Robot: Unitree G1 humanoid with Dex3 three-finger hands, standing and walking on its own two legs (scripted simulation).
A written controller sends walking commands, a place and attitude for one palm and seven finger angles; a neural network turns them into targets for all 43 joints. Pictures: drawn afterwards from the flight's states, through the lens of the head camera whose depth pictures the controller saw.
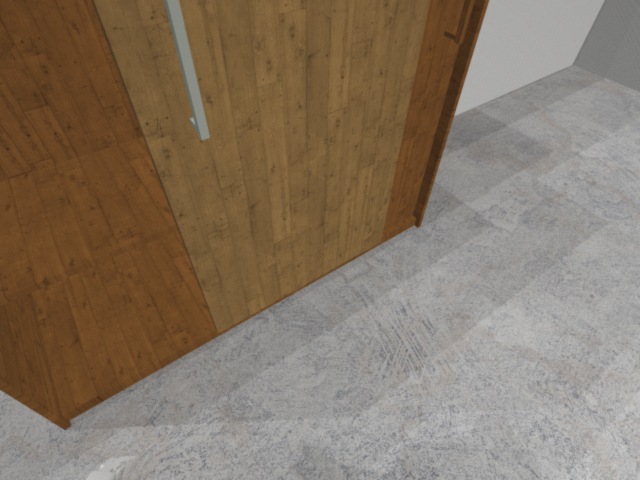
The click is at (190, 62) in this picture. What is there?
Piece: wardrobe's sliding door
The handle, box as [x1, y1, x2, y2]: [164, 0, 209, 139]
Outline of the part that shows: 164,0 193,116 189,118 190,122 197,130 198,136 201,139 204,139 209,137 179,3 178,0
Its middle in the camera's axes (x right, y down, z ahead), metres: -0.24 -0.29 +0.66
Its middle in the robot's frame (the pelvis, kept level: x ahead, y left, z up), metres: +0.70 +0.28 +0.17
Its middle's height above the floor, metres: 0.94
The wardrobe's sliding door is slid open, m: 0.48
